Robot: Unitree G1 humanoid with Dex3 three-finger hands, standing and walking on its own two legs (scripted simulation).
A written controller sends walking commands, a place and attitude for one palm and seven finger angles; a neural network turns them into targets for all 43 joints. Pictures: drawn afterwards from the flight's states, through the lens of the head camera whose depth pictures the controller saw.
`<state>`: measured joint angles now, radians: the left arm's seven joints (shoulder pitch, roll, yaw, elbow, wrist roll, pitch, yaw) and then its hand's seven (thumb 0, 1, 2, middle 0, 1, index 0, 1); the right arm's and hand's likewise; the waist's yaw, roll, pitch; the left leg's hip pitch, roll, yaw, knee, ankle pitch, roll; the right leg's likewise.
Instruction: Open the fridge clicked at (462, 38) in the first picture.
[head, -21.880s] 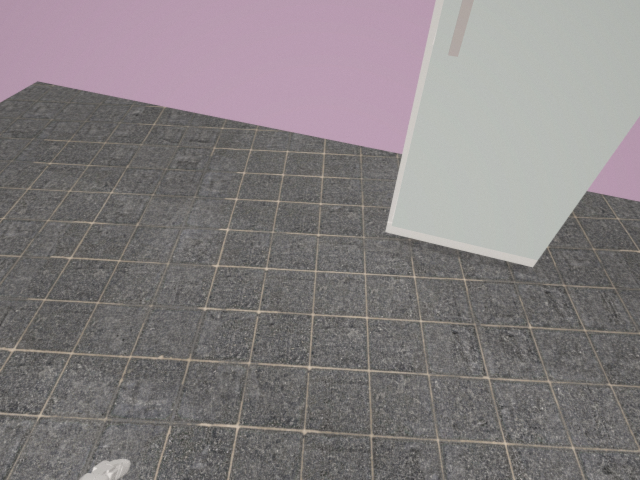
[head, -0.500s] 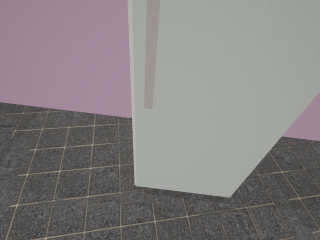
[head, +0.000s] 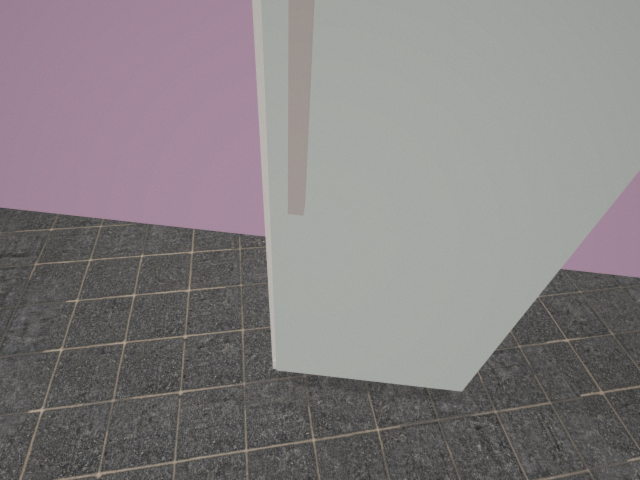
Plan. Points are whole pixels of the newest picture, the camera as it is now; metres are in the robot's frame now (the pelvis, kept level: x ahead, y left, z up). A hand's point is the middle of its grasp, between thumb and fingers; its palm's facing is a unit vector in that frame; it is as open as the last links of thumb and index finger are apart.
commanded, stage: look again from close up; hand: left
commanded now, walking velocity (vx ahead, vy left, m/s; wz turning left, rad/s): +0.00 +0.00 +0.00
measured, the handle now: (301, 89) +0.53 +0.07 +0.24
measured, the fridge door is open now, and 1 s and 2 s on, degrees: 0 0 0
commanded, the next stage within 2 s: raise the hand to about handle height in 1.98 s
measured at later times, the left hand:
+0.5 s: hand out of the picture -0.03 +0.16 -0.18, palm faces +0.02 -0.99 -0.15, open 7.4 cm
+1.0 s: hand out of the picture -0.02 +0.15 -0.18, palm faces +0.03 -0.99 -0.16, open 7.4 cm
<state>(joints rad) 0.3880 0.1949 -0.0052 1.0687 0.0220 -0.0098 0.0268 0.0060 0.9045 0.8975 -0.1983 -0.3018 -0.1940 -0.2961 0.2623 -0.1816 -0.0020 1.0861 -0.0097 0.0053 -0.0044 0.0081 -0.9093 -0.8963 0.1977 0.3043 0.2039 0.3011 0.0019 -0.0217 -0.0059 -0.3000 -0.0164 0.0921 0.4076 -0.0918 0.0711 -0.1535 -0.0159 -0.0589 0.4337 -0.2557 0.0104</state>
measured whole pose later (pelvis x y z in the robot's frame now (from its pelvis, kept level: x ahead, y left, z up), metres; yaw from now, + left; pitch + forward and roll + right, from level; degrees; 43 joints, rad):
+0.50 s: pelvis +0.00 +0.00 +0.00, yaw +0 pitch -1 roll -1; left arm 0.39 0.16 0.00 1.07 0.02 -0.01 0.03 0.01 0.90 0.90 -0.20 -0.30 -0.19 -0.30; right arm 0.29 -0.14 0.00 1.11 -0.01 0.01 -0.01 0.01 -0.91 -0.90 0.20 0.30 0.20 0.30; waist 0.00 -0.02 -0.01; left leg -0.31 -0.01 0.09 0.40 -0.09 0.06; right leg -0.17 -0.01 -0.06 0.43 -0.25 0.00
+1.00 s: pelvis +0.01 -0.02 +0.00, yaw +0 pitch -1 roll -1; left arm 0.39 0.15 0.00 1.08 0.02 -0.02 0.03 0.01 0.90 0.90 -0.20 -0.30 -0.19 -0.30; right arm 0.28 -0.15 0.00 1.11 -0.01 0.00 -0.01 0.01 -0.91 -0.90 0.20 0.30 0.20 0.30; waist 0.00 -0.02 0.00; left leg -0.30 0.00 0.08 0.41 -0.10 0.05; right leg -0.15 0.00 -0.06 0.42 -0.27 -0.01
